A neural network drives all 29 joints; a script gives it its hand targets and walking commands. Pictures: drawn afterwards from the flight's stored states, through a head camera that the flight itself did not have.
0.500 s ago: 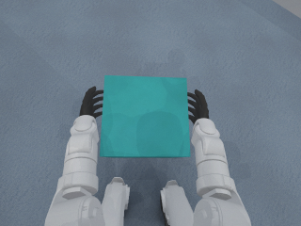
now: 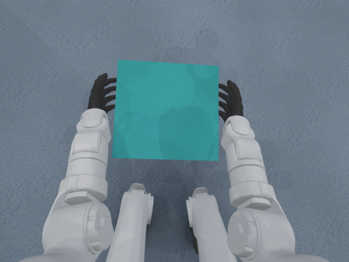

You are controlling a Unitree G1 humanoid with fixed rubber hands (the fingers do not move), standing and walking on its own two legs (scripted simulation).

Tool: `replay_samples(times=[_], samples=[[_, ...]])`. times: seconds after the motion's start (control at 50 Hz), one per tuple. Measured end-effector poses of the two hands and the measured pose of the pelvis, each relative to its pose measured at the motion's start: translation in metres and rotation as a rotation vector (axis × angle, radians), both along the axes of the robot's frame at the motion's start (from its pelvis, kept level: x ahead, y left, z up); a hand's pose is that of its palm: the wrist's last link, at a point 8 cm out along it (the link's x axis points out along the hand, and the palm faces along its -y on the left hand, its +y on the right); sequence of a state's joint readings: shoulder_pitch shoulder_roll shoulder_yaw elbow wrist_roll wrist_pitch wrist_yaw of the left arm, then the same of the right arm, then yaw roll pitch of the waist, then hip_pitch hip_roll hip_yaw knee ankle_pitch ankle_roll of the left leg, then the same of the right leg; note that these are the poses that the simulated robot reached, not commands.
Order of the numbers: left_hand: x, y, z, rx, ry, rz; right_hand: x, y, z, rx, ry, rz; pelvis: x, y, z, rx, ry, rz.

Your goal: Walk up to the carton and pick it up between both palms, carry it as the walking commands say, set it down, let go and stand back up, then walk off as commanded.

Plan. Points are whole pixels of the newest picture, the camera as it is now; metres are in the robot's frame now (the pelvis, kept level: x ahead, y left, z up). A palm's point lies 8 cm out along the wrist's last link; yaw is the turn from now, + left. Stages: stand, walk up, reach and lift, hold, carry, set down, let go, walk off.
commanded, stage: set down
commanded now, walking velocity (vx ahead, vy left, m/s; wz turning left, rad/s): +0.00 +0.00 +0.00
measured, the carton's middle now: (165, 120) +0.45 +0.03 -0.16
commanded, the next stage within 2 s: none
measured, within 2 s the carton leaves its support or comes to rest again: neither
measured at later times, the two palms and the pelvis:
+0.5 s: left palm (106, 112) +0.47 +0.18 -0.17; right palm (218, 119) +0.46 -0.12 -0.16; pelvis -0.02 +0.00 -0.07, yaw -1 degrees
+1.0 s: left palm (112, 114) +0.49 +0.19 -0.26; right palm (209, 121) +0.48 -0.11 -0.25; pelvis -0.03 +0.00 -0.13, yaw -2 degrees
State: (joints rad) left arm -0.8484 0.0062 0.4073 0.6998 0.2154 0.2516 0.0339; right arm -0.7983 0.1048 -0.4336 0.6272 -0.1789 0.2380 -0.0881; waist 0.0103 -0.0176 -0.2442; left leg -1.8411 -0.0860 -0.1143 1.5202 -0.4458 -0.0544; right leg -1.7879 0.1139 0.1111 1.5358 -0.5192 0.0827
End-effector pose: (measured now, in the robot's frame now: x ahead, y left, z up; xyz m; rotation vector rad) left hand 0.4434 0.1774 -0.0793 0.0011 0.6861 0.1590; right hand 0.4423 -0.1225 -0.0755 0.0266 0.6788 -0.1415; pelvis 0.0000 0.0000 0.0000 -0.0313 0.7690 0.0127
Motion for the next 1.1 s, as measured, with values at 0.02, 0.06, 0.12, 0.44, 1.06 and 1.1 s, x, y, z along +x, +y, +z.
replay_samples(times=[0.02,0.06,0.12,0.44,1.06,1.1], samples=[[0.001,0.000,-0.004,0.000,-0.001,0.000,0.001,0.000,-0.004,0.000,-0.001,0.000,-0.001,0.000,-0.003,0.000,0.003,0.000],[0.003,0.001,-0.012,0.000,-0.001,-0.001,0.003,0.001,-0.011,0.001,-0.001,-0.001,-0.003,0.000,-0.009,-0.001,0.007,-0.001],[0.005,0.002,-0.023,0.002,0.000,0.000,0.005,0.002,-0.022,0.000,-0.001,-0.006,-0.005,0.000,-0.018,-0.003,0.014,-0.001],[0.020,0.006,-0.079,0.003,0.004,-0.016,0.017,0.006,-0.078,-0.005,0.003,-0.013,-0.016,0.001,-0.062,-0.014,0.038,-0.003],[0.049,0.010,-0.190,0.013,0.027,-0.049,0.039,0.010,-0.188,-0.011,0.025,-0.025,-0.027,0.003,-0.133,-0.028,0.042,-0.013],[0.051,0.010,-0.197,0.014,0.030,-0.051,0.040,0.010,-0.195,-0.012,0.028,-0.025,-0.027,0.003,-0.138,-0.029,0.039,-0.014]])
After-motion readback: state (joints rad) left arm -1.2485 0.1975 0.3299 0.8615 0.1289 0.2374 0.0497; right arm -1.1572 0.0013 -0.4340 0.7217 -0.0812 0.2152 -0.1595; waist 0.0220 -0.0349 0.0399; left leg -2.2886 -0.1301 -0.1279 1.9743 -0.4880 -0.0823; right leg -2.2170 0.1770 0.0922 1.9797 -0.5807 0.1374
